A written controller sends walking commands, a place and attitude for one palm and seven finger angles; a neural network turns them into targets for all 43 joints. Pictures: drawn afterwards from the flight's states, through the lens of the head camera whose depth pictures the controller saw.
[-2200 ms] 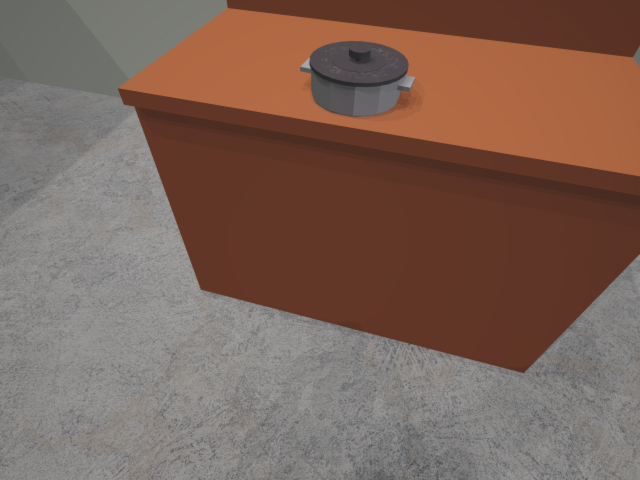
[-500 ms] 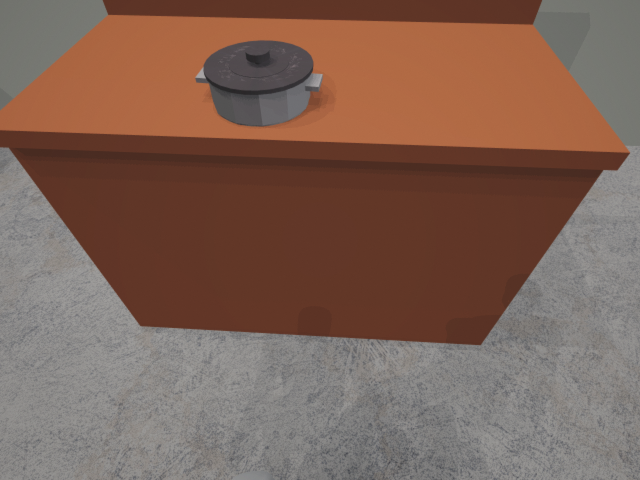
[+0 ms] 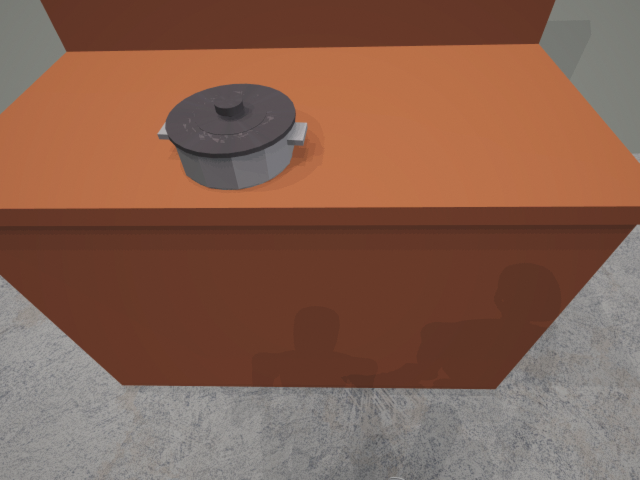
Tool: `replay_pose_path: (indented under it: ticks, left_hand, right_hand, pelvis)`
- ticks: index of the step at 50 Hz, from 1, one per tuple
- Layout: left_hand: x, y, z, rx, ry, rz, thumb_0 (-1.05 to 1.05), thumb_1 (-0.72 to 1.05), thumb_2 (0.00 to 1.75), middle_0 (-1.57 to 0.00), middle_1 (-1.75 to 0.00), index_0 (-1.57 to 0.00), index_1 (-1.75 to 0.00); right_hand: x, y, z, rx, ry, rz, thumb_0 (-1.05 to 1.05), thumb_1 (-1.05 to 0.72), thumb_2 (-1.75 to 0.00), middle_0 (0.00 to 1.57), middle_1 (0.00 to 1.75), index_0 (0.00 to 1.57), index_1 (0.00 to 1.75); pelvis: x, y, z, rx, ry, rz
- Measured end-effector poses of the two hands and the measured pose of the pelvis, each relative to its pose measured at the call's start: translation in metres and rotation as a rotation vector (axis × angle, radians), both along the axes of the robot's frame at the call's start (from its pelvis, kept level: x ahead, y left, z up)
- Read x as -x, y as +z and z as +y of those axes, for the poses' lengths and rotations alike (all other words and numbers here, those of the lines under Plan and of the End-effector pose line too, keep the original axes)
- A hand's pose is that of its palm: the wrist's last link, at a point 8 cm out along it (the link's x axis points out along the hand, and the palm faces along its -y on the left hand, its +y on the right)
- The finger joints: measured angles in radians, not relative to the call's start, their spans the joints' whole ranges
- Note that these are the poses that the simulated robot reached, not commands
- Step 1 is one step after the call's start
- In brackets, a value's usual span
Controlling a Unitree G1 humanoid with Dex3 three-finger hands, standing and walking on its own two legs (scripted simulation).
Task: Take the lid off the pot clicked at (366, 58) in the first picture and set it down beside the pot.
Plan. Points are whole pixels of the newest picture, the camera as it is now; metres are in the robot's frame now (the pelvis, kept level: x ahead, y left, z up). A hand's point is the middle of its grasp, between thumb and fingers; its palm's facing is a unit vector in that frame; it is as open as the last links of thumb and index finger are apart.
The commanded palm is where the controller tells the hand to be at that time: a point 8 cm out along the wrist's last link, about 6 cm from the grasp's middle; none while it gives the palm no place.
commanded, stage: take the last steps up to it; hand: left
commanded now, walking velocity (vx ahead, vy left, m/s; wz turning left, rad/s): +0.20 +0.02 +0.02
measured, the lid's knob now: (228, 104) +0.62 +0.17 +0.16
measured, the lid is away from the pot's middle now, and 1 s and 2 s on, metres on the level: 0.00 0.00 0.00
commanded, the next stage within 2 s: come to a stop and stand still in 0.10 s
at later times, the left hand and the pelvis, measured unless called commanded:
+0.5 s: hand out of the picture +0.11 +0.19 -0.18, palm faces +0.11 -0.98 -0.19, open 7.4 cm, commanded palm none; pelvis +0.12 +0.01 +0.00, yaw +0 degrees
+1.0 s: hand out of the picture +0.14 +0.17 -0.18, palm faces +0.01 -0.98 -0.22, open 7.4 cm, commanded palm none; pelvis +0.06 -0.02 -0.02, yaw +0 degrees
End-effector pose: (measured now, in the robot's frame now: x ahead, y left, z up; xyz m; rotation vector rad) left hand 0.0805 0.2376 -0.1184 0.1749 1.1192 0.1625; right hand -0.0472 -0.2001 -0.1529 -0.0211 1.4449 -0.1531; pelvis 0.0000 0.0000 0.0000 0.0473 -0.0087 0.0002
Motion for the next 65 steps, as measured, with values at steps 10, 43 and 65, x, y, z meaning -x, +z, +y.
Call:
replay_pose_path:
  ticks: [10,43,65]
  left_hand:
    - [-0.029,-0.001,-0.022,-0.007,0.079,0.054,0.00,0.95,0.90,-0.20,-0.30,-0.20,-0.30]
    - [-0.045,-0.029,-0.012,-0.038,0.015,0.065,0.01,0.90,0.90,-0.20,-0.30,-0.20,-0.30]
    - [-0.001,-0.025,-0.031,0.024,0.003,0.157,0.01,0.91,0.90,-0.20,-0.30,-0.20,-0.30]
  right_hand:
    - [-0.117,0.008,-0.043,0.062,0.051,-0.079,0.01,-0.91,-0.90,0.19,0.30,0.19,0.30]
    - [-0.194,0.004,-0.059,0.126,0.058,-0.282,0.01,-0.91,-0.90,0.20,0.30,0.19,0.30]
    - [-0.087,0.009,-0.039,0.080,0.030,-0.076,0.01,-0.91,-0.90,0.20,0.30,0.19,0.30]
  pelvis:
    - [-0.068,0.006,-0.016,0.039,0.027,0.000]
    - [-0.077,-0.021,-0.014,0.062,0.016,-0.038]
    - [-0.052,-0.004,-0.021,0.053,-0.001,0.000]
